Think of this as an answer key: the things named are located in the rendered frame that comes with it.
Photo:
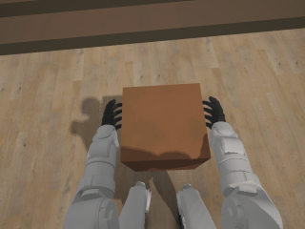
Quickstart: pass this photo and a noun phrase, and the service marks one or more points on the robot thigh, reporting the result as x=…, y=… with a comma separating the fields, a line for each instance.
x=135, y=208
x=193, y=210

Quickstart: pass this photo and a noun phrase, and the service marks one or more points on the robot right forearm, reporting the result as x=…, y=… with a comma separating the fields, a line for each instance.
x=236, y=174

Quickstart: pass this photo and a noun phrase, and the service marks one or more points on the robot right hand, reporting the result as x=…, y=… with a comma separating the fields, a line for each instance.
x=216, y=112

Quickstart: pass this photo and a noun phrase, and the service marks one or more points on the carton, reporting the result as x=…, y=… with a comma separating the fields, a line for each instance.
x=163, y=128

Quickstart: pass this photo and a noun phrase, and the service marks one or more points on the robot left hand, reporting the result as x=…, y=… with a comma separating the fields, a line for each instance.
x=109, y=114

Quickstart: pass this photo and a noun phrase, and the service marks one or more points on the robot left forearm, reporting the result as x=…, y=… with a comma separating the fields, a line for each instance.
x=98, y=177

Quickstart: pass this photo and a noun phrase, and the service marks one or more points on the left robot thigh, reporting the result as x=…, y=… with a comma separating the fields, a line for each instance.
x=135, y=208

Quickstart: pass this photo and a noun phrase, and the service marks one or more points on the right robot upper arm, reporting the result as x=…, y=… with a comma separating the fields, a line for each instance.
x=246, y=212

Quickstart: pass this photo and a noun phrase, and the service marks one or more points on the right robot thigh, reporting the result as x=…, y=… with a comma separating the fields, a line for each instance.
x=193, y=210

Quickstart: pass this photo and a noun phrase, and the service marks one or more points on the left robot upper arm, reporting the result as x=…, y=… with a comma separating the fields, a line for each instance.
x=97, y=213

